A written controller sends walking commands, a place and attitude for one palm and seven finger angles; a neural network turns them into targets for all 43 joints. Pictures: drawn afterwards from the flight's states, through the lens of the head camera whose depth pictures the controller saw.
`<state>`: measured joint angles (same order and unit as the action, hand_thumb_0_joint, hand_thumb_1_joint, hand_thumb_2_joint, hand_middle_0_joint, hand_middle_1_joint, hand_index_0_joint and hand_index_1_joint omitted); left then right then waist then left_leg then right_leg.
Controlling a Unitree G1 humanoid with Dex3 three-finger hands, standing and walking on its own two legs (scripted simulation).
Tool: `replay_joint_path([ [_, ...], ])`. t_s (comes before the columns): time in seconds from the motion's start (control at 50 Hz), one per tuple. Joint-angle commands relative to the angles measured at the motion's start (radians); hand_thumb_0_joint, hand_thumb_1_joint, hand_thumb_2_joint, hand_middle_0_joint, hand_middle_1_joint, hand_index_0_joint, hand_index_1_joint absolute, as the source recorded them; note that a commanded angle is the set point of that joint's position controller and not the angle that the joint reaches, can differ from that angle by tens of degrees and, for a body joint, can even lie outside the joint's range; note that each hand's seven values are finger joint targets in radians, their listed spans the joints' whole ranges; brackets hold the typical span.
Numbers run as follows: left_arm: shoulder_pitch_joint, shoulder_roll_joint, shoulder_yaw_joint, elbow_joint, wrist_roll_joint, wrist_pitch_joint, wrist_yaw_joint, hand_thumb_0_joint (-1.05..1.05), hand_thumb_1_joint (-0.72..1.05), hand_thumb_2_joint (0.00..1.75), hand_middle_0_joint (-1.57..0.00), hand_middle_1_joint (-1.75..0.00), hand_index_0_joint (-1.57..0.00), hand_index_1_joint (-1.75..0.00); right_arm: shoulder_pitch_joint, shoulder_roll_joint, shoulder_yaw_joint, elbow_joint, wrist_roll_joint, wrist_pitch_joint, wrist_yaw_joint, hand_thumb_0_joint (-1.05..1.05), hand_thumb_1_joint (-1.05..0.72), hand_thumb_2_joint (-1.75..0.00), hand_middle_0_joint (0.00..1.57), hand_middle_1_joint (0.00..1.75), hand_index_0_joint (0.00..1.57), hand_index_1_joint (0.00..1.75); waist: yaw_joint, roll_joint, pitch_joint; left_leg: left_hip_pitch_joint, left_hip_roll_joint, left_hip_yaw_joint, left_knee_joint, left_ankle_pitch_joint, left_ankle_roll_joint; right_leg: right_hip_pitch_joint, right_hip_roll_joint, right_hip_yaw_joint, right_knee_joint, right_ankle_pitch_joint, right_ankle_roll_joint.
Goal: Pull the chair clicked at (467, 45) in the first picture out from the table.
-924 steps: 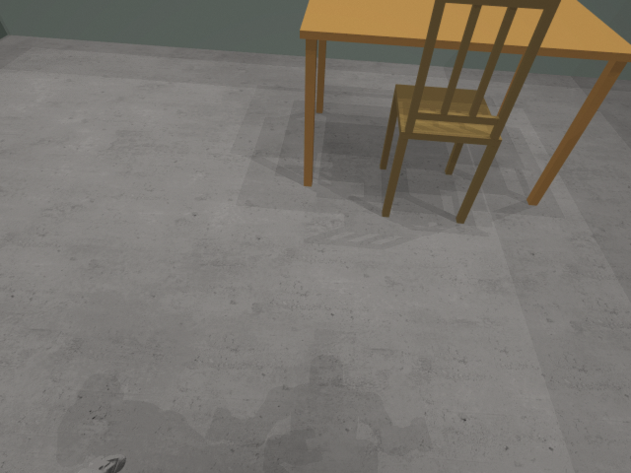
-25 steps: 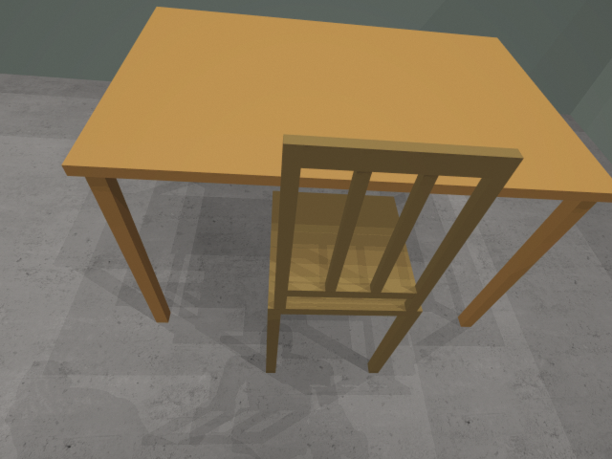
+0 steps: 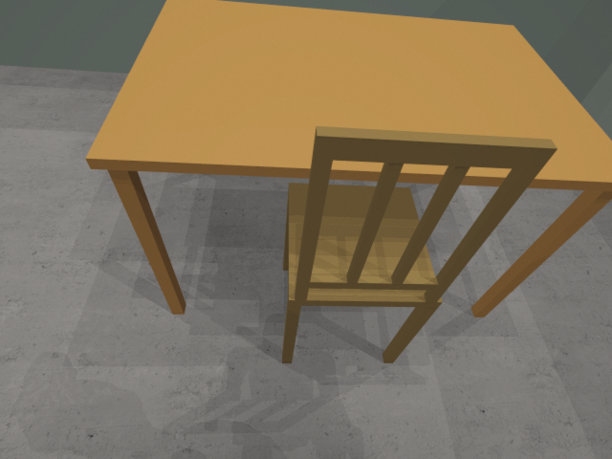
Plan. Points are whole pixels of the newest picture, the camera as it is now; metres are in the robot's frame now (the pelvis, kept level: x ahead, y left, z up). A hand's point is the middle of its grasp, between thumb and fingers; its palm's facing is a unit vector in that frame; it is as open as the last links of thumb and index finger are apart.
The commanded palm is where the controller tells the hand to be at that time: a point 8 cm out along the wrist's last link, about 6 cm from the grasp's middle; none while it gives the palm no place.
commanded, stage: look again from close up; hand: left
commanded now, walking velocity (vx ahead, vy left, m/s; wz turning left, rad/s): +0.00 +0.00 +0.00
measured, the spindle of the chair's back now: (369, 231) +0.51 -0.11 -0.06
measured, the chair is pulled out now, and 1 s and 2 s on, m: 0.00 0.00 0.00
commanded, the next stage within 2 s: shuffle to correct the standing spot in 0.98 s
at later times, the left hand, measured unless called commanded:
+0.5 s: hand out of the picture +0.00 +0.10 -0.18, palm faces +0.04 -0.98 -0.18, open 7.3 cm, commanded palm none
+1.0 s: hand out of the picture +0.01 +0.08 -0.18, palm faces +0.04 -0.98 -0.18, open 7.3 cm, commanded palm none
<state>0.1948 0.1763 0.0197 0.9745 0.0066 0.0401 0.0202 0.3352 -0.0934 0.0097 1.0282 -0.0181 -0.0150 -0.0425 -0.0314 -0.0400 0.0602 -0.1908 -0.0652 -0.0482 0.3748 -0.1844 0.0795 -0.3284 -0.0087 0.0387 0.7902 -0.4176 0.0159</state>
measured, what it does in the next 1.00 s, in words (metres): steps on the spot: right foot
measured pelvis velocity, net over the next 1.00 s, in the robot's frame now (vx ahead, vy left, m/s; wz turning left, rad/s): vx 0.02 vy -0.08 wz -0.01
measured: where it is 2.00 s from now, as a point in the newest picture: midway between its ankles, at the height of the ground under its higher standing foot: outside the picture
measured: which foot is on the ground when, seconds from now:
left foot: down 0.00-1.00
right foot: up 0.00-0.12, down 0.14-1.00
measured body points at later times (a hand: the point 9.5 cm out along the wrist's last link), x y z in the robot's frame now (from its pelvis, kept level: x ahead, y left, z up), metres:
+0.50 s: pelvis +0.01 -0.06 -0.01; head +0.02 -0.07 +0.44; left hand +0.00 +0.15 -0.16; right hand +0.01 -0.28 -0.17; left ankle +0.00 +0.07 -0.75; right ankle -0.02 -0.14 -0.75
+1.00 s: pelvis +0.02 -0.08 -0.01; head +0.04 -0.08 +0.44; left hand +0.01 +0.13 -0.16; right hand +0.02 -0.29 -0.17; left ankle +0.00 +0.07 -0.75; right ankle -0.02 -0.14 -0.75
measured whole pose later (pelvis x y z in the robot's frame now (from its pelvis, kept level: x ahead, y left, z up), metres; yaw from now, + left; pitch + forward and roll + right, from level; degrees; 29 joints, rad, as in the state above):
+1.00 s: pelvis +0.02 -0.08 -0.01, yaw -1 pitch +0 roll +1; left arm 0.34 0.12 -0.01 1.09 0.00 -0.03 0.04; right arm 0.28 -0.14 0.02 1.13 0.00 -0.01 -0.04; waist 0.01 0.00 0.02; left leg -0.15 0.00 -0.06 0.39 -0.24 -0.03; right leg -0.13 0.08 0.01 0.41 -0.28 -0.08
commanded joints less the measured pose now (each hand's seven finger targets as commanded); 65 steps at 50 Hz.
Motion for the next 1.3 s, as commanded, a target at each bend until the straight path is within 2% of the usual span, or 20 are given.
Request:
replay_joint_path([
  [0.0,0.008,0.040,0.014,-0.048,0.002,-0.024,0.001,0.00,0.90,0.90,-0.20,-0.30,-0.20,-0.30,0.097,-0.163,-0.047,-0.005,0.002,-0.011,-0.005,0.00,-0.90,-0.90,0.20,0.30,0.20,0.30,-0.012,0.170,-0.042,0.115,0.239,-0.233,-0.103,0.300,0.067,-0.007,-0.004,-0.027,-0.140,-0.001,-0.008],
  [0.06,0.057,0.041,0.018,-0.019,-0.003,-0.037,0.008,0.00,0.90,0.90,-0.20,-0.30,-0.20,-0.30,0.072,-0.164,-0.045,0.000,0.006,-0.011,-0.001,0.00,-0.90,-0.90,0.20,0.30,0.20,0.30,0.020,0.131,-0.062,0.068,0.215,-0.207,-0.060,0.277,0.037,0.128,-0.009,-0.032,-0.347,0.129,-0.014],
  [0.08,0.076,0.052,0.019,-0.006,-0.003,-0.043,0.012,0.00,0.90,0.90,-0.20,-0.30,-0.20,-0.30,0.063,-0.153,-0.041,-0.001,0.012,-0.012,0.001,0.00,-0.90,-0.90,0.20,0.30,0.20,0.30,0.030,0.089,-0.064,0.020,0.189,-0.189,-0.039,0.219,0.009,0.203,-0.019,-0.014,-0.436,0.210,-0.016],
  [0.1,0.093,0.074,0.021,0.004,-0.004,-0.050,0.017,0.00,0.90,0.90,-0.20,-0.30,-0.20,-0.30,0.051,-0.127,-0.036,0.001,0.018,-0.016,0.005,0.00,-0.90,-0.90,0.20,0.30,0.20,0.30,0.039,0.050,-0.051,-0.076,0.160,-0.162,-0.027,0.118,-0.021,0.286,-0.058,0.052,-0.456,0.264,-0.034],
  [0.12,0.099,0.082,0.015,0.014,-0.003,-0.055,0.019,0.00,0.90,0.90,-0.20,-0.30,-0.20,-0.30,0.031,-0.116,-0.028,-0.003,0.020,-0.017,0.007,0.00,-0.90,-0.90,0.20,0.30,0.20,0.30,0.038,0.013,-0.016,-0.112,0.119,-0.120,-0.023,0.006,-0.043,0.265,-0.108,0.109,-0.460,0.268,-0.059],
  [0.14,0.101,0.088,0.009,0.018,-0.002,-0.057,0.018,0.00,0.90,0.90,-0.20,-0.30,-0.20,-0.30,0.027,-0.111,-0.024,-0.003,0.018,-0.016,0.009,0.00,-0.90,-0.90,0.20,0.30,0.20,0.30,0.031,0.002,0.004,-0.085,0.087,-0.092,-0.032,-0.050,-0.053,0.198,-0.135,0.121,-0.457,0.241,-0.079],
  [0.16,0.093,0.084,0.005,0.020,-0.001,-0.058,0.015,0.00,0.90,0.90,-0.20,-0.30,-0.20,-0.30,0.032,-0.112,-0.025,0.003,0.014,-0.013,0.011,0.00,-0.90,-0.90,0.20,0.30,0.20,0.30,0.023,0.010,0.008,-0.049,0.078,-0.087,-0.039,-0.057,-0.054,0.136,-0.124,0.116,-0.446,0.188,-0.085],
  [0.18,0.083,0.073,0.003,0.024,-0.001,-0.062,0.014,0.00,0.90,0.90,-0.20,-0.30,-0.20,-0.30,0.032,-0.120,-0.025,0.014,0.012,-0.006,0.011,0.00,-0.90,-0.90,0.20,0.30,0.20,0.30,0.021,-0.058,0.020,-0.028,0.086,-0.076,-0.024,-0.037,-0.055,0.109,-0.099,0.111,-0.454,0.166,-0.082],
  [0.2,0.085,0.066,0.001,0.023,-0.001,-0.062,0.014,0.00,0.90,0.90,-0.20,-0.30,-0.20,-0.30,0.036,-0.122,-0.026,0.019,0.013,-0.003,0.012,0.00,-0.90,-0.90,0.20,0.30,0.20,0.30,0.018,-0.082,0.035,-0.024,0.091,-0.072,-0.024,-0.033,-0.052,0.096,-0.092,0.101,-0.459,0.154,-0.081],
  [0.28,0.127,0.057,-0.006,0.034,-0.003,-0.072,0.018,0.00,0.90,0.90,-0.20,-0.30,-0.20,-0.30,0.028,-0.126,-0.017,0.039,0.015,-0.010,0.012,0.00,-0.90,-0.90,0.20,0.30,0.20,0.30,0.027,-0.023,-0.004,0.011,0.105,-0.069,-0.017,0.077,-0.049,0.125,-0.088,0.099,-0.442,0.292,-0.073],
  [0.38,0.168,0.060,-0.011,0.058,-0.005,-0.080,0.020,0.00,0.90,0.90,-0.20,-0.30,-0.20,-0.30,0.009,-0.123,-0.011,0.059,0.018,-0.009,0.008,0.00,-0.90,-0.90,0.20,0.30,0.20,0.30,0.032,0.004,-0.004,0.025,0.110,-0.054,-0.007,0.104,-0.054,0.139,-0.093,0.099,-0.444,0.393,-0.075],
  [0.52,0.210,0.053,-0.017,0.082,-0.003,-0.083,0.021,0.00,0.90,0.90,-0.20,-0.30,-0.20,-0.30,-0.008,-0.117,-0.010,0.073,0.020,-0.002,0.003,0.00,-0.90,-0.90,0.20,0.30,0.20,0.30,0.033,0.008,0.020,0.032,0.105,-0.036,-0.002,0.070,-0.062,0.126,-0.095,0.110,-0.474,0.400,-0.069],
  [0.58,0.221,0.051,-0.016,0.087,-0.004,-0.085,0.021,0.00,0.90,0.90,-0.20,-0.30,-0.20,-0.30,-0.003,-0.119,-0.009,0.075,0.019,-0.005,0.001,0.00,-0.90,-0.90,0.20,0.30,0.20,0.30,0.033,0.013,-0.014,0.042,0.110,-0.035,0.002,0.093,-0.065,0.153,-0.093,0.104,-0.468,0.441,-0.068],
  [0.7,0.232,0.043,-0.017,0.096,-0.002,-0.081,0.020,0.00,0.90,0.90,-0.20,-0.30,-0.20,-0.30,-0.014,-0.111,-0.007,0.078,0.022,-0.005,-0.003,0.00,-0.90,-0.90,0.20,0.30,0.20,0.30,0.040,0.022,0.033,0.030,0.114,-0.034,-0.009,0.074,-0.065,0.127,-0.081,0.100,-0.482,0.379,-0.068],
  [0.78,0.239,0.036,-0.016,0.098,-0.003,-0.083,0.021,0.00,0.90,0.90,-0.20,-0.30,-0.20,-0.30,-0.006,-0.116,-0.007,0.076,0.019,-0.009,-0.005,0.00,-0.90,-0.90,0.20,0.30,0.20,0.30,0.038,0.019,-0.005,0.043,0.117,-0.036,-0.002,0.108,-0.065,0.152,-0.084,0.099,-0.468,0.435,-0.068],
  [0.88,0.236,0.039,-0.014,0.098,-0.004,-0.082,0.021,0.00,0.90,0.90,-0.20,-0.30,-0.20,-0.30,0.002,-0.118,-0.006,0.080,0.018,-0.012,-0.006,0.00,-0.90,-0.90,0.20,0.30,0.20,0.30,0.043,0.021,-0.012,0.043,0.122,-0.035,-0.005,0.128,-0.067,0.169,-0.082,0.088,-0.455,0.466,-0.068],
  [0.9,0.232,0.039,-0.014,0.096,-0.002,-0.080,0.021,0.00,0.90,0.90,-0.20,-0.30,-0.20,-0.30,-0.002,-0.113,-0.005,0.080,0.020,-0.010,-0.007,0.00,-0.90,-0.90,0.20,0.30,0.20,0.30,0.044,0.019,0.022,0.029,0.121,-0.033,-0.013,0.108,-0.067,0.152,-0.078,0.087,-0.461,0.436,-0.069],
  [1.04,0.230,0.044,-0.011,0.094,-0.003,-0.081,0.021,0.00,0.90,0.90,-0.20,-0.30,-0.20,-0.30,0.013,-0.117,-0.003,0.079,0.017,-0.014,-0.006,0.00,-0.90,-0.90,0.20,0.30,0.20,0.30,0.044,0.011,-0.011,0.045,0.126,-0.039,-0.010,0.148,-0.064,0.173,-0.079,0.086,-0.446,0.473,-0.070],
  [1.2,0.238,0.036,-0.003,0.104,0.002,-0.062,0.014,0.00,0.90,0.90,-0.20,-0.30,-0.20,-0.30,0.020,-0.118,-0.008,0.095,0.011,-0.007,-0.006,0.00,-0.90,-0.90,0.20,0.30,0.20,0.30,0.041,0.012,0.052,-0.001,0.137,-0.078,-0.001,0.049,-0.040,0.128,-0.051,0.035,-0.440,0.181,-0.070],
  [1.28,0.242,0.029,0.005,0.099,0.007,-0.051,0.009,0.00,0.90,0.90,-0.20,-0.30,-0.20,-0.30,0.048,-0.134,-0.020,0.102,0.004,-0.004,-0.014,0.00,-0.90,-0.90,0.20,0.30,0.20,0.30,0.031,0.066,0.048,0.000,0.171,-0.119,0.006,0.067,-0.022,0.099,-0.029,0.010,-0.382,0.169,-0.077],
])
